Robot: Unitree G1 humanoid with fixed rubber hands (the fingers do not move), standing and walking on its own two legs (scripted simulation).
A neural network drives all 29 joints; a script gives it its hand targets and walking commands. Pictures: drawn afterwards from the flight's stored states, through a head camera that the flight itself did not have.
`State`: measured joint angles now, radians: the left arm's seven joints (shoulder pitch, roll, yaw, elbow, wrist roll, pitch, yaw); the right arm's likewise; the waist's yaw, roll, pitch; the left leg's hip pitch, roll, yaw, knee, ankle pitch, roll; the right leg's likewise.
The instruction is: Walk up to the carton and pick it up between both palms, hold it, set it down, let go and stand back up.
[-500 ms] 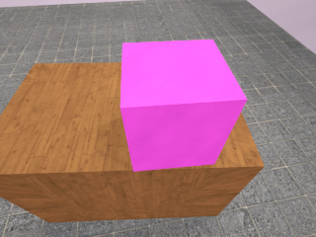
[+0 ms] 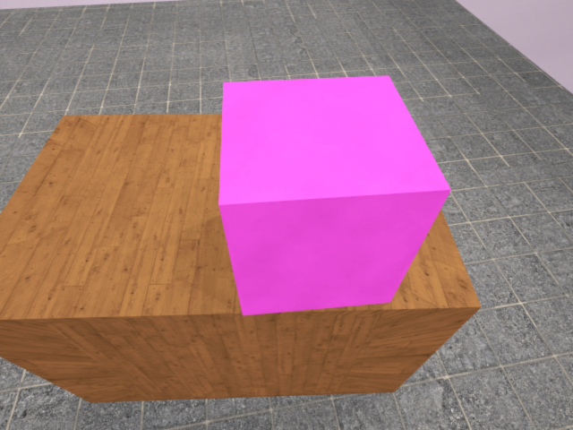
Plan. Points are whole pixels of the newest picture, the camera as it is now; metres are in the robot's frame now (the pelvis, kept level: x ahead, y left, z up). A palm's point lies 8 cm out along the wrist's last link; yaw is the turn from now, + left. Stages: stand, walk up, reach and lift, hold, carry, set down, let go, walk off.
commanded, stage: stand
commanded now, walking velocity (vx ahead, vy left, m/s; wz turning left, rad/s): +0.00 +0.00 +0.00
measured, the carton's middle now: (312, 200) +0.46 -0.03 +0.03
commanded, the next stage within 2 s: walk up in 1.66 s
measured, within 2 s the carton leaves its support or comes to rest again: neither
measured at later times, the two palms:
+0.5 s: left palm out of the picture -0.02 +0.21 -0.15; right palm out of the picture -0.03 -0.21 -0.15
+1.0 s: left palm out of the picture -0.03 +0.19 -0.15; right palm out of the picture -0.03 -0.21 -0.15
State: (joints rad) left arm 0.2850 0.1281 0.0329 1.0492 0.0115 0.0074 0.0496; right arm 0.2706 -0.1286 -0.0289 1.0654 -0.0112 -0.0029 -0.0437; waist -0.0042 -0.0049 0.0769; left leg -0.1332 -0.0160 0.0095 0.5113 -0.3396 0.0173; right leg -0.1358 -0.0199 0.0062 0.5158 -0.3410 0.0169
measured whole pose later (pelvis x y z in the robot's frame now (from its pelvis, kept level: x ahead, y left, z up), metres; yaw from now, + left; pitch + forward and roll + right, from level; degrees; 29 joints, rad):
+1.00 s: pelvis -0.01 -0.01 +0.00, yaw +0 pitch -5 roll +0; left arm 0.28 0.11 0.01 1.18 0.01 0.00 0.05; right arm 0.27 -0.10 0.00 1.19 -0.01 0.00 -0.06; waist 0.00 0.00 0.07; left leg -0.08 0.00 0.00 0.46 -0.30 0.00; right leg -0.08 -0.01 -0.01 0.46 -0.30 0.00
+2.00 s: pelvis -0.04 -0.04 +0.00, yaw +2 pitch -3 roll +0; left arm 0.31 0.17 0.02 1.12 0.03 0.00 0.03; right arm 0.36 -0.13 0.00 1.14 -0.04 -0.02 -0.05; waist -0.01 -0.01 0.05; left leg -0.21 0.03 -0.05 0.57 -0.31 -0.03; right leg -0.19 0.03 -0.04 0.55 -0.31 -0.04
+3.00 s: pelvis +0.03 -0.07 -0.02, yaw +4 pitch -5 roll +0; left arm 0.18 0.20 0.02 0.84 0.01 0.00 0.05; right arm 0.08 -0.26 -0.04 0.89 -0.03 0.09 -0.04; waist 0.00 0.05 0.17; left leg -0.42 -0.03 0.01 1.03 -0.57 0.00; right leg -0.28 -0.03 -0.01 0.77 -0.40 0.01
